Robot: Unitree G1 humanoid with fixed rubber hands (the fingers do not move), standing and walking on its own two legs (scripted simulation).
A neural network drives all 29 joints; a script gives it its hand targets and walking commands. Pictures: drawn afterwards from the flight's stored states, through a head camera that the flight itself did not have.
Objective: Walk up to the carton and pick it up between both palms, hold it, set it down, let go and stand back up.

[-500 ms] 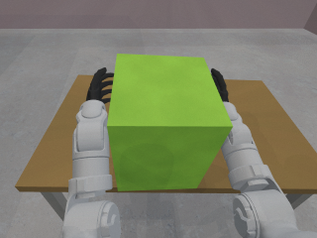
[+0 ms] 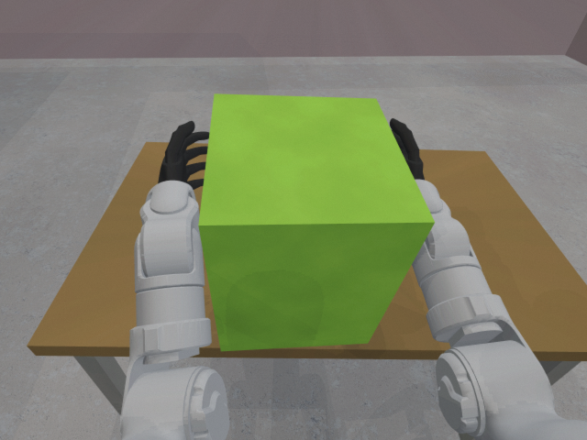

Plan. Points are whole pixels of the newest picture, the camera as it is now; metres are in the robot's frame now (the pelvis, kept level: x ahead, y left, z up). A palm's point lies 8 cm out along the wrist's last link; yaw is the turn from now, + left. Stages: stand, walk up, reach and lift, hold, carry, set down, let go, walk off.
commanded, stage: hold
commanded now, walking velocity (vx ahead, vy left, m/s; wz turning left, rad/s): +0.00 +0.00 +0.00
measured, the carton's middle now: (296, 227) +0.34 -0.01 +0.16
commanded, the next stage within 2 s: none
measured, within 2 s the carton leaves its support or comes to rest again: neither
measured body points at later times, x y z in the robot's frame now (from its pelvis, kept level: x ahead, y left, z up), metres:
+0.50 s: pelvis -0.01 +0.00 +0.00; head -0.06 +0.03 +0.45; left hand +0.38 +0.15 +0.23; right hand +0.38 -0.15 +0.22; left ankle +0.00 +0.12 -0.75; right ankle +0.04 -0.12 -0.75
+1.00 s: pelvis +0.00 +0.00 +0.00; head -0.06 +0.02 +0.45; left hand +0.37 +0.15 +0.22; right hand +0.38 -0.14 +0.23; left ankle +0.00 +0.12 -0.75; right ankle +0.04 -0.12 -0.75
